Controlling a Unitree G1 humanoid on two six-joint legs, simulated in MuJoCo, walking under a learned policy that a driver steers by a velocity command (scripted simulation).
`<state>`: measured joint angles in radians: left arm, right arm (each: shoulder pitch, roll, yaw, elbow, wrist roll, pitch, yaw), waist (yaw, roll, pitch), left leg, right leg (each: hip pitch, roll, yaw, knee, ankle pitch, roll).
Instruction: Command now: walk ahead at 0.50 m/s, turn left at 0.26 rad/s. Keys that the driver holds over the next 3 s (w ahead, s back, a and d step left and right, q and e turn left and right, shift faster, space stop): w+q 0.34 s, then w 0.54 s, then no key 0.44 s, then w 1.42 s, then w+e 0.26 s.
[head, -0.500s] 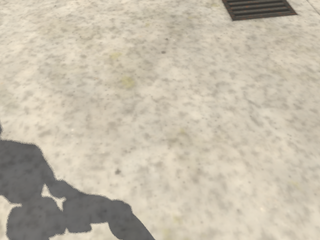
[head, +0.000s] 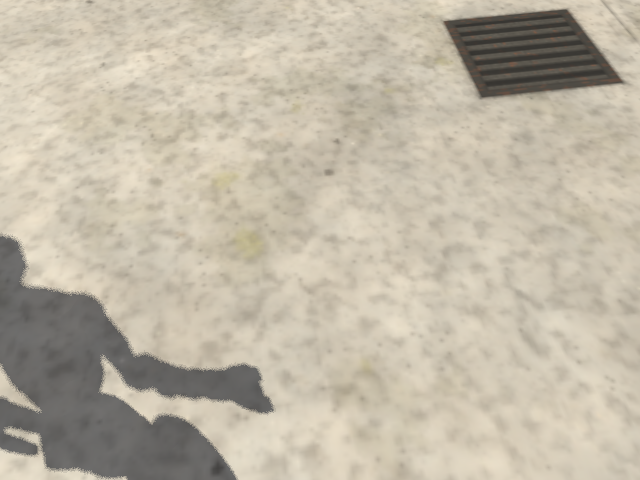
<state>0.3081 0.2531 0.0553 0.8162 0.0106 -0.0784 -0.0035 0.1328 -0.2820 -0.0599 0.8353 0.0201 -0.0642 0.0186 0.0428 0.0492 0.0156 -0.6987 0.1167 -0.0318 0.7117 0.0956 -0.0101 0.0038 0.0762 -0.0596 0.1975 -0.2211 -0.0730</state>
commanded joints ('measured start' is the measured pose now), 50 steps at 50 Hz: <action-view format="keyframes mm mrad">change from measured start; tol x32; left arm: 1 21 164 44 -18 -3 -10 9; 29 -350 108 6 -183 -15 -42 -19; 36 158 271 69 -62 -10 -42 -25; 50 0 172 23 -21 -15 -10 3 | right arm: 1 -129 -51 -2 -93 6 -16 16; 10 303 -274 -92 -64 -1 2 17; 50 -14 -27 8 -160 -24 -15 -11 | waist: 1 37 -95 72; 11 -101 224 -377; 31 -118 41 14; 36 33 -358 -397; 50 1 -123 -34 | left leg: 1 -1 -24 6 -93 54 20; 9 479 -184 113 -185 -176 165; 11 1094 217 -757 -337 -350 450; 20 467 32 -242 -515 23 311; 34 607 -3 -176 -65 225 147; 37 -57 -149 -140 577 -646 53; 50 193 -69 36 -74 -5 -12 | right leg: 1 -13 -294 28 -91 272 -109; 9 36 -278 -97 527 958 1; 11 -647 22 42 1188 -326 106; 12 -758 -44 194 1236 -311 71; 31 -560 -117 96 293 212 61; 34 -144 -144 109 285 227 -36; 36 384 -470 773 156 -44 -249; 50 -174 -214 88 17 631 -105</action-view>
